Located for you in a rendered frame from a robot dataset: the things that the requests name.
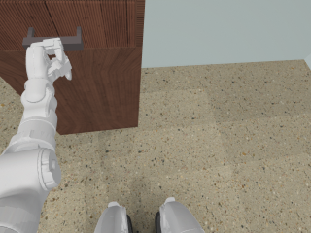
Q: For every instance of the robot left thigh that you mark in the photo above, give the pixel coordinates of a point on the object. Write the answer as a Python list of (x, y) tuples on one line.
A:
[(112, 220)]

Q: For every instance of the left robot hand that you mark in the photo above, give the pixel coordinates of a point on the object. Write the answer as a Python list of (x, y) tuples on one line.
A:
[(39, 66)]

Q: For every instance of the cabinet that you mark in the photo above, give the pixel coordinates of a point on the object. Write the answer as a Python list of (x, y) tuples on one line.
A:
[(104, 90)]

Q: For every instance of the left robot upper arm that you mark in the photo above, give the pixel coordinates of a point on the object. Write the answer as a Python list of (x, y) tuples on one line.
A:
[(26, 179)]

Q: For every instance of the handle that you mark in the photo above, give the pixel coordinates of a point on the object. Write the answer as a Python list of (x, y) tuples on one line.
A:
[(69, 43)]

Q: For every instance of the right robot shin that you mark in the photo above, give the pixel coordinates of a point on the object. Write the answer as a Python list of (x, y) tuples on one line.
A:
[(169, 199)]

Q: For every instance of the drawer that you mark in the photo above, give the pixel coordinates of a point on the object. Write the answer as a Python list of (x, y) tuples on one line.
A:
[(104, 24)]

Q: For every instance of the left robot forearm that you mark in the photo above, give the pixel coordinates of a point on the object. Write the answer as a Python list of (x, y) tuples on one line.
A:
[(39, 120)]

